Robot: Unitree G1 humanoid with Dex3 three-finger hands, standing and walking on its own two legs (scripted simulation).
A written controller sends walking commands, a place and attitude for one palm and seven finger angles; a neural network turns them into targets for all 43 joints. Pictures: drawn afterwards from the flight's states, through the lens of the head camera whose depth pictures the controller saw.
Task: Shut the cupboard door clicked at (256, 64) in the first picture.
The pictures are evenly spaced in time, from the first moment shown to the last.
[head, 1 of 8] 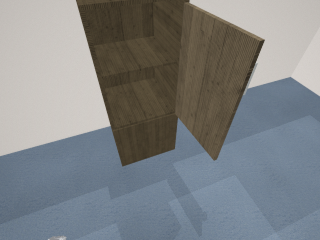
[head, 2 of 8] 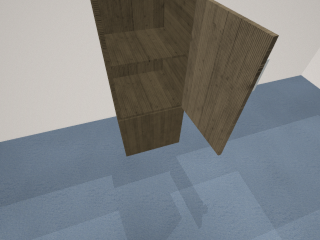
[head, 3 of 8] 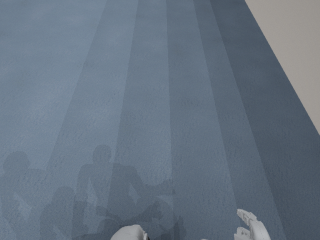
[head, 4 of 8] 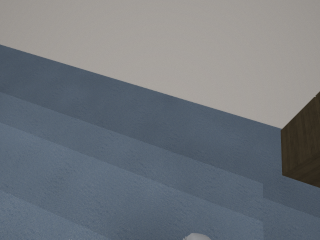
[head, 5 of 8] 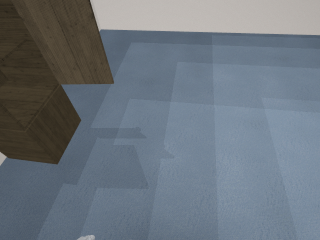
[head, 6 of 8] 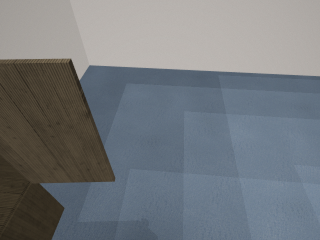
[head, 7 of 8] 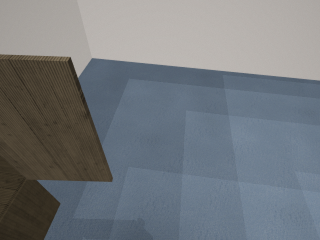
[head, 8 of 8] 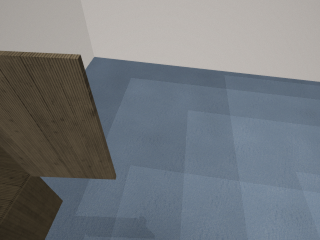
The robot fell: no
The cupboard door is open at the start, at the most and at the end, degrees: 97 97 97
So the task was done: no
